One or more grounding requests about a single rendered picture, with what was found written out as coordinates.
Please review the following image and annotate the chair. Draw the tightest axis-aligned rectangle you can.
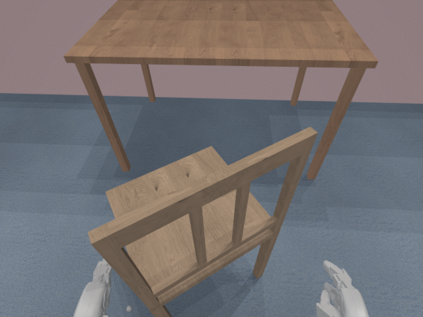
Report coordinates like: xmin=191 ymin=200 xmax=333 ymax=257
xmin=88 ymin=127 xmax=318 ymax=317

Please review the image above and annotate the robot right hand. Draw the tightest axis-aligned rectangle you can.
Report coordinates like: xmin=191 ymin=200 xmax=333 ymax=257
xmin=316 ymin=260 xmax=369 ymax=317

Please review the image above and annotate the robot left hand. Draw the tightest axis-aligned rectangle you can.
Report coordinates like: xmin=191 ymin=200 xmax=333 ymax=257
xmin=73 ymin=258 xmax=112 ymax=317

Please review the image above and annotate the table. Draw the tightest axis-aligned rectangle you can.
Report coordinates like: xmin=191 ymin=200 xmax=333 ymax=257
xmin=64 ymin=0 xmax=378 ymax=180

